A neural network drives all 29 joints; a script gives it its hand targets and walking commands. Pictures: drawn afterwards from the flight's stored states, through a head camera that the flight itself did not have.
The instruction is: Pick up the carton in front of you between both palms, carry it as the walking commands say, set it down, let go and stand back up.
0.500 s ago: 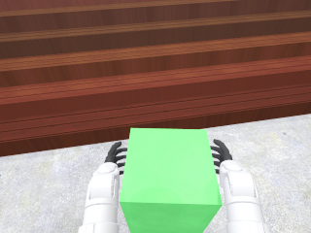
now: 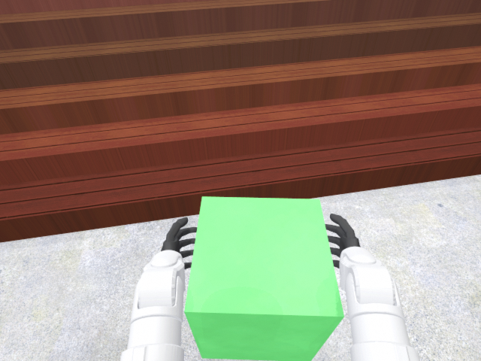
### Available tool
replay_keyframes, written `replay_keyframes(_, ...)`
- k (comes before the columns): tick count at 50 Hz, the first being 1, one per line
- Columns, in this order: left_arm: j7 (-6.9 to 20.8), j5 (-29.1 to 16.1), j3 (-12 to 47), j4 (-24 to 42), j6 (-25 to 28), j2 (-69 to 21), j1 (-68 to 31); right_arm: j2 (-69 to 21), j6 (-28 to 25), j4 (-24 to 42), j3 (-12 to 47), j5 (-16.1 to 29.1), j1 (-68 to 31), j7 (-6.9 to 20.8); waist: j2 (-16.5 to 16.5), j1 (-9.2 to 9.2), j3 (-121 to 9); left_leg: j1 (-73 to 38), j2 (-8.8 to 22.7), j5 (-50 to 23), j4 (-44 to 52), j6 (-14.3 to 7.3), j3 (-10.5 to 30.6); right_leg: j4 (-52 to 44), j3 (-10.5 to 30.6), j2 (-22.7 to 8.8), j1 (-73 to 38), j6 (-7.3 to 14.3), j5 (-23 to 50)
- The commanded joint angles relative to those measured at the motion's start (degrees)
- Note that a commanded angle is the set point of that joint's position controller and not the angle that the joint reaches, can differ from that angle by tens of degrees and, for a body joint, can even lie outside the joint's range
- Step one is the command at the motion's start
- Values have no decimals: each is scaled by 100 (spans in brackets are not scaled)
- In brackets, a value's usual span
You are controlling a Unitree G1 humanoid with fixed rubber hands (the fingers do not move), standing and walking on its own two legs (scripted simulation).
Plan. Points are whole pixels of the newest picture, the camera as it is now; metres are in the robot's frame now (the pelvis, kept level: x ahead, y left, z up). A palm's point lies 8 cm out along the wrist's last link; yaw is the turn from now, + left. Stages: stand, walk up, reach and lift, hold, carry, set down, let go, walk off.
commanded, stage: hold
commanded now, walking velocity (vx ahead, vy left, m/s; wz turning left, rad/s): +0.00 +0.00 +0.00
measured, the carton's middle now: (258, 282) +0.28 +0.00 -0.02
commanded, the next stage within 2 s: carry in 0.20 s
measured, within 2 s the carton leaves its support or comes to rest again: neither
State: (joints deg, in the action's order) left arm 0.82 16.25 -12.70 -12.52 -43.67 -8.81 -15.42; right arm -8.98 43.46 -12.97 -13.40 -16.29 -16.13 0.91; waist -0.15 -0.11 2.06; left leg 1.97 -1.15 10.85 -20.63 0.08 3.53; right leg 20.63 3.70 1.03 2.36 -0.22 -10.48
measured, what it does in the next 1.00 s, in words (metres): walks ahead: left foot, then right foot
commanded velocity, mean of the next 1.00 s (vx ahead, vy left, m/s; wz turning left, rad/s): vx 0.42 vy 0.00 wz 0.00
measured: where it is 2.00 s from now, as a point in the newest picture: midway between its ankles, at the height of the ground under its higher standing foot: (250, 242)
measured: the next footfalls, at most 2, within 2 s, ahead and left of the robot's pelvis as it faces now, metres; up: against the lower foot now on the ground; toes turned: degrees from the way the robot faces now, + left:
left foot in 0.60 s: +0.13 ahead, +0.10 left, +0.00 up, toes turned +9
right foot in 0.90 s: +0.41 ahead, -0.11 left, +0.00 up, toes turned -10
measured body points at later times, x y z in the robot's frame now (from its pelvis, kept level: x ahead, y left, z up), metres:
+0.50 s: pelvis +0.06 -0.01 -0.01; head +0.02 -0.01 +0.43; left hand +0.35 +0.14 +0.06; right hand +0.36 -0.16 +0.06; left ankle +0.02 +0.12 -0.74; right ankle +0.02 -0.13 -0.75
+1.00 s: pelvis +0.32 -0.04 -0.02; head +0.33 -0.04 +0.43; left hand +0.60 +0.12 +0.06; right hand +0.61 -0.18 +0.06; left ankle +0.15 +0.07 -0.67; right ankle +0.37 -0.10 -0.75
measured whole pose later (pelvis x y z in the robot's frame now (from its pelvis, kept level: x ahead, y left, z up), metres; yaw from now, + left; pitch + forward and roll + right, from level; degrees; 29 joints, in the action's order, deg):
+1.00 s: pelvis +0.32 -0.04 -0.02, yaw +3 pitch +4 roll -1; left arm -5.7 6.1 -5.8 18.2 -70.3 -8.0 -11.2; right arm -7.4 71.5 20.1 -8.7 -5.1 -11.1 -5.5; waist 1.7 -0.1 -5.2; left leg 17.5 4.4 25.0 -61.4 -0.1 -3.0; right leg 31.6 -15.1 -1.3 23.1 5.7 -13.6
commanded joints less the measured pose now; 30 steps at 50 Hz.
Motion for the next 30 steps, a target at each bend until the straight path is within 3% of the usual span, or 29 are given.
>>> replay_keyframes(1,1220,-1451,2981,331,171,-5089,-2645,-5097,-143,222,3008,1435,-2486,1251,17,0,-1325,-187,-360,-934,300,11,88,-278,77,372,-280,11,895)
replay_keyframes(9,1201,-1490,3051,471,158,-5052,-2513,-5067,-133,345,3069,1470,-2343,1230,21,2,-1317,-211,-368,-1043,301,8,96,-284,89,379,-305,9,1001)
replay_keyframes(10,1203,-1650,3281,479,131,-5126,-2780,-5108,-95,305,3222,1597,-2519,1235,121,26,-1467,535,684,-49,-73,-80,41,137,-55,-665,340,45,-42)
replay_keyframes(12,1188,-1731,3352,649,92,-5077,-2790,-5098,-58,533,3349,1711,-2622,1225,131,28,-1318,1088,600,2550,215,-156,317,-97,157,-508,948,125,-2522)
replay_keyframes(13,1171,-1809,3474,770,66,-5102,-2887,-5098,-27,678,3463,1784,-2693,1209,124,17,-1151,1309,601,3081,228,-171,360,-61,163,-490,1201,131,-3000)
replay_keyframes(17,1064,-2186,4070,1406,-242,-5105,-2865,-5066,279,1271,4027,2096,-2538,1055,383,-12,-1865,1105,875,2188,207,-364,695,759,-274,-416,1207,93,-1483)
replay_keyframes(20,993,-2520,4371,1835,-725,-4817,-2873,-4757,757,1787,4318,2359,-2523,939,516,-24,-1685,1311,1052,2617,261,-525,919,693,-442,-367,1460,96,-1852)
replay_keyframes(21,969,-2609,4433,1906,-906,-4745,-2847,-4649,943,1868,4374,2424,-2499,903,414,-14,-1552,1541,994,2502,77,-502,786,480,-327,-480,1354,132,-1896)
replay_keyframes(22,941,-2682,4467,1945,-1077,-4669,-2759,-4559,1127,1964,4441,2505,-2492,875,66,28,-1498,1918,776,2145,-406,-393,393,133,47,-755,1018,243,-1925)
replay_keyframes(23,910,-2740,4491,2004,-1231,-4615,-2608,-4536,1304,2094,4527,2624,-2489,863,-619,85,-1518,2511,472,1691,-1321,-240,-165,-271,815,-1244,489,466,-1985)
replay_keyframes(24,865,-2788,4474,2099,-1374,-4572,-2444,-4589,1470,2295,4658,2789,-2522,874,-1267,137,-1477,3341,156,1395,-2148,-89,-725,-530,1693,-1741,-188,781,-1479)
replay_keyframes(25,809,-2818,4493,2274,-1519,-4585,-2315,-4654,1626,2456,4772,2978,-2525,892,-1404,127,-1282,3939,174,1745,-2039,-58,-937,-496,2096,-1989,-549,1050,-576)
replay_keyframes(26,765,-2852,4529,2543,-1655,-4577,-2314,-4741,1744,2575,4859,3139,-2533,908,-1147,166,-1305,3932,209,1904,-1816,-69,-919,-389,1929,-2010,-689,1130,229)
replay_keyframes(27,738,-2951,4608,2784,-1790,-4664,-2360,-4820,1847,2707,4899,3280,-2472,914,-925,154,-1494,3616,182,1754,-1448,-83,-984,-242,1560,-1913,-710,1049,626)
replay_keyframes(29,718,-3116,4739,3240,-2000,-4783,-2380,-4931,2026,2937,4914,3405,-2152,892,-718,49,-1929,1992,-18,675,-418,-84,-1357,161,477,-1476,-24,673,326)
replay_keyframes(30,733,-3158,4755,3328,-2086,-4811,-2192,-4967,2099,3059,4873,3398,-2035,869,-511,46,-2183,507,17,333,-110,-117,-1305,596,-152,-1172,872,439,124)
